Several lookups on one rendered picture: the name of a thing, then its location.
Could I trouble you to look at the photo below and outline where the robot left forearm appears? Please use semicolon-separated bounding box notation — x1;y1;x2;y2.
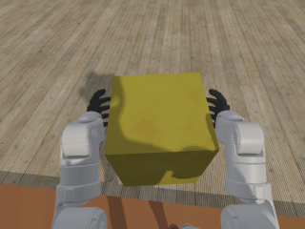
51;111;105;229

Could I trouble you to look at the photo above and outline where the carton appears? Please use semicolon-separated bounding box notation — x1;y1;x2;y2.
104;73;220;187

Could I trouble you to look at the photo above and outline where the robot right upper arm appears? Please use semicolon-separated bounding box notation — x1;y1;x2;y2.
220;204;279;229

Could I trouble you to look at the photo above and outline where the left robot hand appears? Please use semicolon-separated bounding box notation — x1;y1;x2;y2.
87;89;111;127

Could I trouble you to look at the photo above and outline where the robot left upper arm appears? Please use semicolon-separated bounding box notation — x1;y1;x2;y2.
52;207;108;229

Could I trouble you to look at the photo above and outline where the right robot hand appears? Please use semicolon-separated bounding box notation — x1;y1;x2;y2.
206;89;230;128

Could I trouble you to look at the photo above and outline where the robot right forearm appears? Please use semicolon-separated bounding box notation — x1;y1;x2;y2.
215;110;280;229

